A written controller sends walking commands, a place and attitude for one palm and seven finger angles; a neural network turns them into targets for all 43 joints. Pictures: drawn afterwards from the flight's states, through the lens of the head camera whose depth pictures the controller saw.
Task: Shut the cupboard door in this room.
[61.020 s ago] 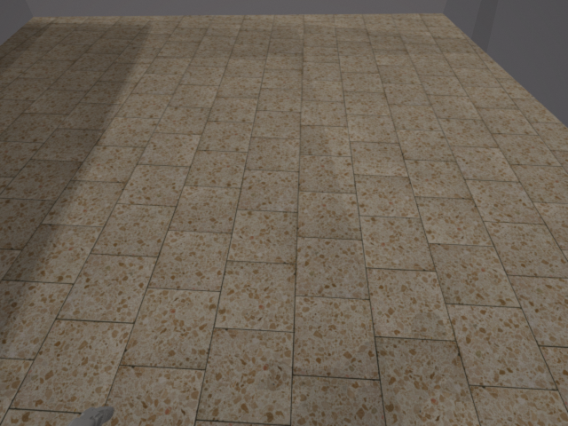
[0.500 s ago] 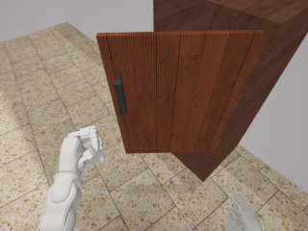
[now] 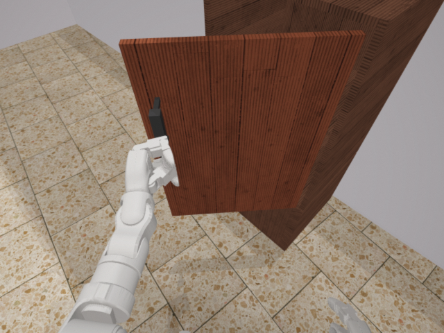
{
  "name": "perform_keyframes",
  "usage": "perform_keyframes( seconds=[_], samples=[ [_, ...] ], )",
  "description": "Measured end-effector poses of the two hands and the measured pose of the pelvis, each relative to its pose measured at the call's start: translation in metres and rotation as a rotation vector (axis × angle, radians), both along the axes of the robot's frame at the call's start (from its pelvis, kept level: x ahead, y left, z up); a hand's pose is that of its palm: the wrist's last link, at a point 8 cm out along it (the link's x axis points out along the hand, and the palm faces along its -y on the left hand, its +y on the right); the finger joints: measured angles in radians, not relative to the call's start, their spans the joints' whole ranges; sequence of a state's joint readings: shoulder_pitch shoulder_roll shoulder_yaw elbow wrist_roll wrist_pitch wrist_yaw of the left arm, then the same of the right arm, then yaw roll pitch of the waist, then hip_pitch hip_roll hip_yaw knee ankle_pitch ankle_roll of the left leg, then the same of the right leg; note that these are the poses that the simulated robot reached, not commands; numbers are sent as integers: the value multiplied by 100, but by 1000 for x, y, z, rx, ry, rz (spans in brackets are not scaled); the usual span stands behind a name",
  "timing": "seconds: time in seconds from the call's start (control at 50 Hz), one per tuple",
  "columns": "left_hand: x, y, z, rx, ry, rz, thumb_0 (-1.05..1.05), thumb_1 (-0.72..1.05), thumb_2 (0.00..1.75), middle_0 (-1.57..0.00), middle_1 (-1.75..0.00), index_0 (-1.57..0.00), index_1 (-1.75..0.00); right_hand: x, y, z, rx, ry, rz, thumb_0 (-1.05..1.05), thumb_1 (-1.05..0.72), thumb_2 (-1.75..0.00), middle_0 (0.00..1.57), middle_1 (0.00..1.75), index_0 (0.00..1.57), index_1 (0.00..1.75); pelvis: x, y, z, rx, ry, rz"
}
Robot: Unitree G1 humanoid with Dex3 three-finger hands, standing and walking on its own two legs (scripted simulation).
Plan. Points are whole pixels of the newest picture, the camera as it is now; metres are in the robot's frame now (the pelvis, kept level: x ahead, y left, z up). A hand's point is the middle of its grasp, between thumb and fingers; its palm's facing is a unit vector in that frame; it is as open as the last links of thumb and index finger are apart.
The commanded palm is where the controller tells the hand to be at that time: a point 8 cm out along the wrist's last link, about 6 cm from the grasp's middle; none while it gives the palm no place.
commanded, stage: bring the fist close to the handle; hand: left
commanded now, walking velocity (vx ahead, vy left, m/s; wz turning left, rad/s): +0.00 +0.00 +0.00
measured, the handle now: (161, 129) +0.50 +0.14 +0.09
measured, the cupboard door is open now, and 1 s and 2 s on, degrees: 49 46 34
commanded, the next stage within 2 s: push the door shut along its arc in 0.44 s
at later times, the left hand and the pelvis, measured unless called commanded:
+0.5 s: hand (171, 163) +0.40 +0.10 +0.09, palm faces +0.10 -0.99 -0.01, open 3.1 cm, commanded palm +0.37 +0.15 +0.09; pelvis +0.00 -0.01 +0.00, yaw -1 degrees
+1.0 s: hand (173, 147) +0.44 +0.11 +0.09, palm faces -0.01 -1.00 -0.02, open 3.1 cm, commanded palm +0.43 +0.15 +0.09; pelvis +0.00 +0.00 +0.00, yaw +0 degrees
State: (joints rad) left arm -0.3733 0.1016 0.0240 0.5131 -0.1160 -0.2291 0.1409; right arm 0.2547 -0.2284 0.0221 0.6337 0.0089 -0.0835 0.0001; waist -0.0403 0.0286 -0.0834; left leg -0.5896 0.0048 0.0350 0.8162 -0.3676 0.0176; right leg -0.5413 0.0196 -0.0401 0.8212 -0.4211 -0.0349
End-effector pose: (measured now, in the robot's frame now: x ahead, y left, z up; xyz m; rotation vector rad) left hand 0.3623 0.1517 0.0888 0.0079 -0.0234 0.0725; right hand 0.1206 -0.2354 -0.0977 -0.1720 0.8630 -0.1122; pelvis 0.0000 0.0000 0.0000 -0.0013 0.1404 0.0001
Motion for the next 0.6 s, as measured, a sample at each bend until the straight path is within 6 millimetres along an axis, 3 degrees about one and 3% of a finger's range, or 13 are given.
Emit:
perform_keyframes(
  seconds=[0.14,0.3,0.42,0.6],
  samples=[
    [21,-8,2,0,-10,16,1,90,90,-130,-150,-130,-150,-28,-12,-8,-1,82,-44,1,-90,-90,21,30,21,30,0,-4,-1,5,21,-13],
    [16,-3,-5,3,2,36,1,90,90,-130,-150,-130,-150,-49,-23,-10,0,146,-81,1,-90,-90,20,30,20,30,2,-10,2,10,19,-22],
    [11,3,-2,3,-21,37,2,90,90,-130,-150,-130,-150,-45,-28,-9,-11,141,-81,1,-90,-90,20,30,20,30,1,-12,3,8,14,-16],
    [12,4,-1,-8,-12,18,1,90,90,-130,-150,-130,-150,-20,-24,-3,-10,82,-53,1,-90,-90,20,30,20,30,2,-11,3,7,14,-8]
  ],
)
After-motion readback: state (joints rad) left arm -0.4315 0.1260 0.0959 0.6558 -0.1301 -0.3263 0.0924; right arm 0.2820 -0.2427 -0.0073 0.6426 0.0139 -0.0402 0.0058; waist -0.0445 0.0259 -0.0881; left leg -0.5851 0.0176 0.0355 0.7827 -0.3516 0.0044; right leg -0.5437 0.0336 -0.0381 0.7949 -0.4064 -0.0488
